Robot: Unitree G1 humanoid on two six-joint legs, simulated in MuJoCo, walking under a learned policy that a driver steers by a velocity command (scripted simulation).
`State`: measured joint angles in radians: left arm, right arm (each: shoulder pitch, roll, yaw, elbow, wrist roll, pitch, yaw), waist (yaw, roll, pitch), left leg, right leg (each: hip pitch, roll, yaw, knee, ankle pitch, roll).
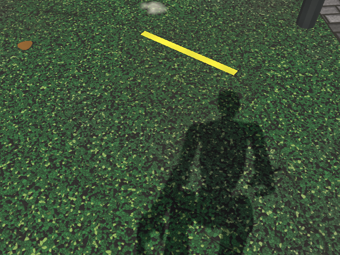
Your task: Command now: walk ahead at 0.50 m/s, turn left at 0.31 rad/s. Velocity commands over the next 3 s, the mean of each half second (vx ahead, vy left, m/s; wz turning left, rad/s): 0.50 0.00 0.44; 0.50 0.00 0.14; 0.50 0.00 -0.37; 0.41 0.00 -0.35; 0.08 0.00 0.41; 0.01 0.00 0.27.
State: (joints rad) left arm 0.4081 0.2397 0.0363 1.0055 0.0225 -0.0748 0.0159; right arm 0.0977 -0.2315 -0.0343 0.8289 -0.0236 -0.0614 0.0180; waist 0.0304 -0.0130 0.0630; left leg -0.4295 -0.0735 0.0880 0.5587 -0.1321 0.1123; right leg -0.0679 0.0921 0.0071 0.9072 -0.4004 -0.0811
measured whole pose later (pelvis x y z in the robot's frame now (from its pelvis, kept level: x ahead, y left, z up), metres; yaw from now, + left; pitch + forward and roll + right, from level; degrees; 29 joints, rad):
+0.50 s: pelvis +0.28 -0.01 +0.00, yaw +16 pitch +2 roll +0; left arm 0.01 0.24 0.00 0.71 0.04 -0.09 0.00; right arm 0.45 -0.28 -0.08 0.90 0.00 -0.05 0.00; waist -0.09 0.00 0.03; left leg -0.07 -0.13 -0.21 0.64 -0.47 0.08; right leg -0.45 0.02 0.01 0.52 -0.11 -0.03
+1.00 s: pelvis +0.52 +0.07 +0.01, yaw +19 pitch +1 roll -1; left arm 0.48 0.23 0.03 0.97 0.01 -0.07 -0.01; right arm 0.01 -0.22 -0.01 0.74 -0.05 -0.06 0.02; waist 0.08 0.01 0.03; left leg -0.43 0.00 0.07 0.51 -0.12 0.09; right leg 0.02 0.02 -0.04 0.44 -0.43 -0.03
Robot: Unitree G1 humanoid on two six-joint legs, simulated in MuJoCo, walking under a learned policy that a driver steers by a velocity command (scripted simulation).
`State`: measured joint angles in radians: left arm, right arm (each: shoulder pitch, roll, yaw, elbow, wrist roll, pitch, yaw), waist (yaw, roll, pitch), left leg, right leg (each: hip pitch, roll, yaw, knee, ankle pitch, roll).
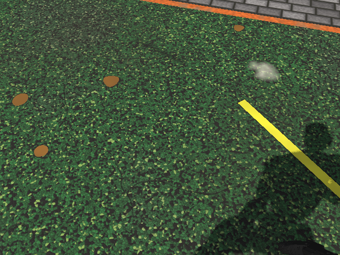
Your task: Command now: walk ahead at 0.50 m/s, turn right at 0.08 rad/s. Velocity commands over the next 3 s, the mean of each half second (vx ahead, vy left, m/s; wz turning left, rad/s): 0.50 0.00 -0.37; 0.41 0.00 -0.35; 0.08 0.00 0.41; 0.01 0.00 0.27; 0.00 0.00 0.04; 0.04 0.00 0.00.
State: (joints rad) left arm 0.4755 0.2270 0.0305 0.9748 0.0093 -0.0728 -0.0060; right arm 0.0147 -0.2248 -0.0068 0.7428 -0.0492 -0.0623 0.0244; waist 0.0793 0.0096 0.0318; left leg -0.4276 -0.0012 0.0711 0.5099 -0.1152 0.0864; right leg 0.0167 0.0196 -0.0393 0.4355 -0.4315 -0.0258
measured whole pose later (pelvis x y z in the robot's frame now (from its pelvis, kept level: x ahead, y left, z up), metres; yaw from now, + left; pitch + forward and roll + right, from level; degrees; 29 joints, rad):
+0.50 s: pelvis +0.25 -0.02 +0.00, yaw -14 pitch +1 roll +1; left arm 0.05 0.22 0.04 0.79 0.04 -0.01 -0.06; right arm 0.42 -0.21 -0.03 0.97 -0.02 -0.08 -0.03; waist -0.05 -0.01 0.06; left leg 0.13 0.00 0.30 0.30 -0.42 0.01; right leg -0.53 -0.01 -0.13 0.63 -0.14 -0.13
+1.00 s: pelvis +0.49 -0.10 +0.01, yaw -24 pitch +0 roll -1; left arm 0.35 0.24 0.04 0.92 0.02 -0.05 0.02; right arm 0.13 -0.23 -0.02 0.80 -0.02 -0.04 0.01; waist 0.05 0.05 0.06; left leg -0.53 0.02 0.05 0.60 -0.05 0.04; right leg 0.04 0.15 0.04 0.29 -0.33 -0.12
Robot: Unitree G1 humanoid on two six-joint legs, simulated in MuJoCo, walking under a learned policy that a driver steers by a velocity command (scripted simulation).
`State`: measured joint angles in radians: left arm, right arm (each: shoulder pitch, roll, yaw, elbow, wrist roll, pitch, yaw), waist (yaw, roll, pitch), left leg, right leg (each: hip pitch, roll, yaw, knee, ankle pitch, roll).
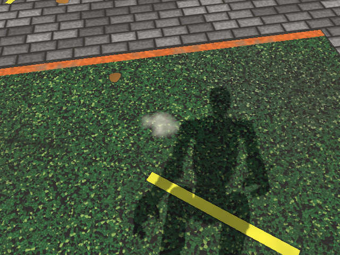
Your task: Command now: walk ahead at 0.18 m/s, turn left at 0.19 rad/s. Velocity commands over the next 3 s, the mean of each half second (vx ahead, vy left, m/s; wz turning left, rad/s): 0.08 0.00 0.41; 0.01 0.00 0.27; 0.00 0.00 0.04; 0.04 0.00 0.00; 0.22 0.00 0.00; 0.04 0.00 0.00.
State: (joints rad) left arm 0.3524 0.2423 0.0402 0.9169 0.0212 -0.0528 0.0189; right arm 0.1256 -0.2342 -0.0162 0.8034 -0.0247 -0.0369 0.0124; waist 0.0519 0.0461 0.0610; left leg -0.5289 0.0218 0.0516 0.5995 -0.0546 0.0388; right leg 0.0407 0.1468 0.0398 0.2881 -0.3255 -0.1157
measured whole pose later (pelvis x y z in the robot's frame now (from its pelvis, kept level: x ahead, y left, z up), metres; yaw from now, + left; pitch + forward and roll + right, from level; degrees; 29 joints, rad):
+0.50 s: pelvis +0.08 +0.00 +0.00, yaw +16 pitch +1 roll -1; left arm 0.16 0.27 0.03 0.80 0.01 0.03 0.04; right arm 0.25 -0.28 -0.08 0.81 -0.02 0.05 0.01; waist -0.05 0.01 0.04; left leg -0.34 -0.15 -0.18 0.41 -0.07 0.07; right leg -0.38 0.04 0.09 0.75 -0.40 0.02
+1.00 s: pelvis +0.08 -0.03 +0.01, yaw +23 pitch -1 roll +1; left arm 0.25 0.24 0.01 0.86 0.01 0.00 0.02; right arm 0.18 -0.25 -0.03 0.90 -0.01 0.05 -0.03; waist 0.02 0.00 0.04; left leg -0.11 -0.04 -0.06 0.39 -0.25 0.02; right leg -0.20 0.03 0.01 0.46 -0.25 -0.03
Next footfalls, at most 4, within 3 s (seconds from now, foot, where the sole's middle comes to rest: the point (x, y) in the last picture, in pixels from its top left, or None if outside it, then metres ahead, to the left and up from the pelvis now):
0.04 left None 0.18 0.08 -0.77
0.58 right None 0.16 -0.11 -0.77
0.96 left None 0.04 0.08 -0.77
2.52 left None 0.33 0.12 -0.77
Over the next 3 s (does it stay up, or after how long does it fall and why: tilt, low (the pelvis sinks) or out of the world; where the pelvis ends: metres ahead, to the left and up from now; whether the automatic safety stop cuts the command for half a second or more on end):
stays up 0.30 0.02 0.01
